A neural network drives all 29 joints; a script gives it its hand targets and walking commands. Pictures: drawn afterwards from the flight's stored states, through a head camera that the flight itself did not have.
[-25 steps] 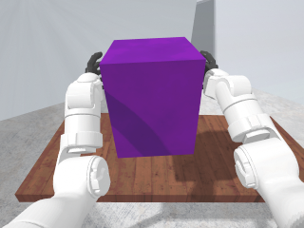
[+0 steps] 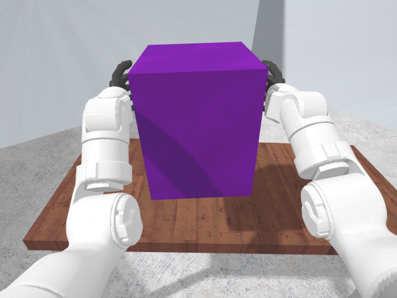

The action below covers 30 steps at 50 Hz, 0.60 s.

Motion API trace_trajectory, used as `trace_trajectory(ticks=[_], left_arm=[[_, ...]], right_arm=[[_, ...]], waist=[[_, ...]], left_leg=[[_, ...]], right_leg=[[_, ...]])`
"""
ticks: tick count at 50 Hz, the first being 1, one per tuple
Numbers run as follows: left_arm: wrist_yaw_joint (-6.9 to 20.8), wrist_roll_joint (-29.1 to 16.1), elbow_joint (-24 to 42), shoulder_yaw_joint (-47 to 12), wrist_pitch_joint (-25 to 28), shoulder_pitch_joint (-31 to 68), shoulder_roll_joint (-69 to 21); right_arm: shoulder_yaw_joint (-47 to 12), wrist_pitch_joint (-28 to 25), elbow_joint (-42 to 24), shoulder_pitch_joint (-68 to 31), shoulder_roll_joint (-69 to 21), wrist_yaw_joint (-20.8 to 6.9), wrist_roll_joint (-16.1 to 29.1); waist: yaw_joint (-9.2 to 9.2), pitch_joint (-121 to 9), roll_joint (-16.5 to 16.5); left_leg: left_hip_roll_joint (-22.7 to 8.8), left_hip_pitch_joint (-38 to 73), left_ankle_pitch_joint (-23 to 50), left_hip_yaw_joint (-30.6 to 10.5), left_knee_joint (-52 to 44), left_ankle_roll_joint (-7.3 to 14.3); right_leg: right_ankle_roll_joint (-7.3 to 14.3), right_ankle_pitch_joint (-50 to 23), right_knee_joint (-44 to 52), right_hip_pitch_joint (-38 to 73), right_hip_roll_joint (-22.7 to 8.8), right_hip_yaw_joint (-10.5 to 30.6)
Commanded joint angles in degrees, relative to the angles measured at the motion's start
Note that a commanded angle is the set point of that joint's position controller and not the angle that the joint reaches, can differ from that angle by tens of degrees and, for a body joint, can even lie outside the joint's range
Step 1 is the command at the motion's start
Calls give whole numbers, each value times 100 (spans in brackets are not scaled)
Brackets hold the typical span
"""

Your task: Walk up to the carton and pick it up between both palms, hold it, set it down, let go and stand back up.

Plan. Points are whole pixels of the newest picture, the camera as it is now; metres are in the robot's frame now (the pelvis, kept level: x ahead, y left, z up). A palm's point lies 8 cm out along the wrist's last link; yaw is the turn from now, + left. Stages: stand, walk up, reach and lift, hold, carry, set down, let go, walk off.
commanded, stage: hold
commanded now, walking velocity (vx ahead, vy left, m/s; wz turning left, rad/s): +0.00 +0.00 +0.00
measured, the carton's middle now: (198, 118) +0.39 +0.01 +0.24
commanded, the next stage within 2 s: set down in 0.56 s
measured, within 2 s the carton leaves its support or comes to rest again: neither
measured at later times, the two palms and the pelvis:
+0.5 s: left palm (119, 94) +0.38 +0.16 +0.29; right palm (270, 92) +0.38 -0.13 +0.30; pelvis +0.01 +0.00 +0.00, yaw +0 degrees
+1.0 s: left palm (122, 87) +0.41 +0.16 +0.30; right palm (266, 101) +0.39 -0.13 +0.28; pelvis +0.01 +0.00 +0.00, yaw +0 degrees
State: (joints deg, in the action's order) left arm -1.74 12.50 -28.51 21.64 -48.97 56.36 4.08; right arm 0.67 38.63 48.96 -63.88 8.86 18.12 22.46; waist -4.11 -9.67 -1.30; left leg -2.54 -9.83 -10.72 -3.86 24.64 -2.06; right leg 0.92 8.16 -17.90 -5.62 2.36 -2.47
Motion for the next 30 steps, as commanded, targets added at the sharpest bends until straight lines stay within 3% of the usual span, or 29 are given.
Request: trace_trajectory(ticks=[1, 2, 4, 5, 6, 7, 8, 9, 10, 12, 13, 14, 16, 17, 18, 19, 20, 22, 24, 26, 27, 28, 29, 30], left_arm=[[710, -1247, 570, -2222, 527, 5015, -3629], [708, -1276, 703, -2298, 540, 4938, -3654], [686, -1150, 459, -2248, 513, 4669, -3587], [706, -1175, 442, -2159, 509, 4726, -3558], [683, -1218, 748, -2260, 569, 5134, -3577], [711, -1128, 307, -2156, 503, 4810, -3639], [709, -1081, 343, -2240, 492, 4802, -3728], [711, -935, 357, -2137, 466, 4741, -3643], [727, -975, 477, -2092, 479, 4855, -3689], [758, -1044, 418, -2090, 463, 4582, -3576], [763, -1052, 245, -2177, 457, 4749, -3635], [773, -1085, 267, -2206, 474, 4783, -3632], [771, -1072, 296, -2290, 445, 4474, -3710], [723, -1189, 1053, -2485, 516, 4940, -3830], [693, -1341, 1146, -2590, 518, 4883, -3874], [670, -1284, 971, -2526, 490, 4769, -3815], [658, -1268, 1229, -2575, 494, 4900, -3866], [650, -1208, 952, -2462, 413, 4577, -3754], [638, -1215, 1310, -2656, 372, 4577, -3896], [683, -981, 862, -2429, 272, 4318, -3778], [697, -1031, 860, -2525, 256, 4102, -3906], [694, -1040, 1135, -2542, 260, 4239, -3785], [765, -1335, 1227, -2704, 377, 4822, -3666], [783, -1280, 1298, -2792, 389, 4693, -3745]], right_arm=[[-911, -445, -2331, -5542, -3877, -835, 876], [-894, -437, -2284, -5320, -3812, -825, 864], [-907, -412, -2195, -5249, -3758, -803, 863], [-943, -388, -2182, -5399, -3796, -792, 896], [-846, -395, -1956, -5192, -3838, -834, 832], [-698, -424, -1984, -5317, -3751, -817, 812], [-660, -422, -1835, -5231, -3616, -840, 735], [-675, -434, -1831, -5185, -3642, -828, 816], [-636, -395, -1633, -4999, -3570, -839, 832], [-831, -399, -2026, -5219, -3621, -805, 871], [-692, -437, -1925, -5354, -3467, -819, 843], [-815, -493, -2286, -5649, -3620, -806, 923], [-821, -478, -2261, -5420, -3573, -774, 904], [-920, -469, -2221, -5197, -3727, -766, 1081], [-1147, -529, -2790, -5538, -3762, -745, 1192], [-1242, -483, -2745, -5366, -3714, -706, 1258], [-1226, -458, -2582, -5206, -3832, -717, 1270], [-1276, -420, -2673, -5192, -3762, -687, 1285], [-1278, -383, -2712, -4928, -3730, -688, 1298], [-1191, -378, -2510, -5006, -3620, -702, 1248], [-1236, -366, -2685, -5031, -3571, -699, 1251], [-1210, -326, -2460, -4761, -3607, -702, 1224], [-1507, -369, -2754, -4926, -3871, -644, 1259], [-1603, -367, -2725, -4648, -3897, -645, 1214]], waist=[[-26, -2261, 449], [-107, -2148, 521], [-78, -2154, 619], [-40, -2143, 432], [-62, -2149, 663], [-100, -1970, 598], [-175, -1778, 754], [-80, -1916, 679], [-122, -1818, 799], [-86, -1908, 505], [-219, -1921, 753], [-109, -2054, 636], [-149, -2017, 674], [-160, -2341, 916], [-147, -2728, 764], [-123, -2463, 762], [-72, -2594, 892], [-62, -2308, 586], [-181, -2318, 768], [-75, -1799, 625], [-153, -1867, 653], [-153, -1765, 654], [-251, -1595, 342], [-306, -1745, 521]], left_leg=[[541, 187, 372, 204, -448, -6], [551, 275, 585, 204, -412, -66], [549, 298, 522, 183, -404, -60], [540, 210, 342, 153, -444, -10], [520, 238, 346, 181, -460, -78], [514, 163, 326, 182, -482, -86], [505, 240, 200, 155, -499, -147], [527, 153, 349, 178, -462, -127], [504, 163, 345, 178, -494, -139], [538, 270, 614, 161, -433, -102], [525, 256, 383, 162, -473, -126], [574, 227, 506, 224, -444, -75], [561, 349, 865, 134, -368, -145], [561, 579, 1320, 176, -304, -263], [585, 748, 1654, 177, -188, -221], [604, 761, 1792, 171, -128, -227], [613, 799, 1895, 178, -124, -248], [619, 818, 1683, 154, -152, -210], [577, 771, 1741, 113, -192, -280], [562, 648, 1493, 145, -271, -217], [553, 755, 1655, 119, -233, -274], [539, 778, 1637, 92, -234, -258], [610, 605, 1426, 95, -254, -192], [600, 700, 1631, 101, -247, -230]], right_leg=[[-355, -294, 277, 551, 206, 279], [-328, -552, 261, 560, 213, 286], [-349, -446, 281, 582, 211, 276], [-358, -268, 297, 583, 224, 258], [-334, -278, 266, 522, 223, 245], [-307, -201, 291, 464, 225, 257], [-297, -114, 302, 349, 231, 237], [-320, -250, 238, 566, 251, 215], [-262, -274, 282, 544, 233, 266], [-342, -569, 269, 699, 236, 254], [-301, -296, 281, 577, 207, 228], [-358, -387, 300, 606, 220, 200], [-345, -754, 232, 705, 248, 242], [-303, -1079, 129, 826, 328, 220], [-368, -1340, 132, 897, 335, 189], [-377, -1414, 166, 809, 347, 191], [-391, -1470, 122, 844, 361, 177], [-377, -1299, 236, 784, 340, 218], [-355, -1384, 137, 860, 366, 142], [-380, -1062, 225, 656, 331, 171], [-363, -1211, 213, 763, 353, 163], [-370, -1285, 209, 738, 345, 200], [-273, -1365, 202, 785, 379, 269], [-264, -1651, 196, 754, 354, 249]])
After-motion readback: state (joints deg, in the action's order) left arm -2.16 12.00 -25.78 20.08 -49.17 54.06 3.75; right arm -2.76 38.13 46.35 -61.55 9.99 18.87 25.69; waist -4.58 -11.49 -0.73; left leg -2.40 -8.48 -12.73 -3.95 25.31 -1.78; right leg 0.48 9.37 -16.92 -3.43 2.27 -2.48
